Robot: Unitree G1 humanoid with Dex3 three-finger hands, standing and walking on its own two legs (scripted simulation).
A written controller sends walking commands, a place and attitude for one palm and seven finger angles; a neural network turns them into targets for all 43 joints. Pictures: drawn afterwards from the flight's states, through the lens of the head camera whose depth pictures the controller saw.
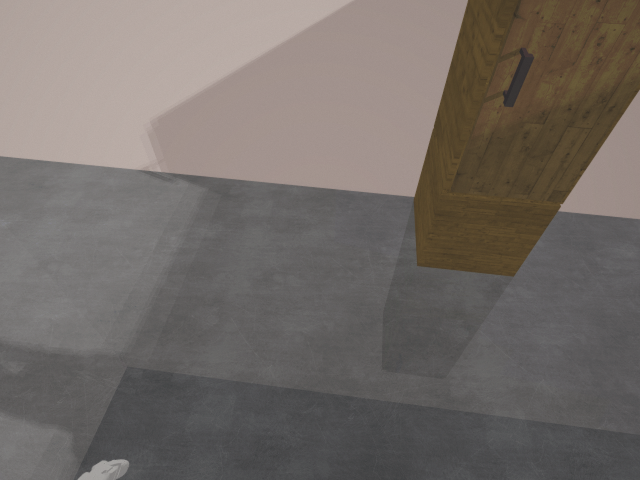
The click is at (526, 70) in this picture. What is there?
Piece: cupboard door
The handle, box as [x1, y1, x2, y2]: [503, 48, 533, 106]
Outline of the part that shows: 525,48 520,49 520,53 522,56 509,88 507,90 504,90 503,92 503,103 505,106 513,105 533,59 532,54 529,54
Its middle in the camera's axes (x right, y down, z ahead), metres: +0.47 -0.39 +0.92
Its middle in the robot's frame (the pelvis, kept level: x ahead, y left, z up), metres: +0.98 -0.42 +0.05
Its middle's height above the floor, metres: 0.82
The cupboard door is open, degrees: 0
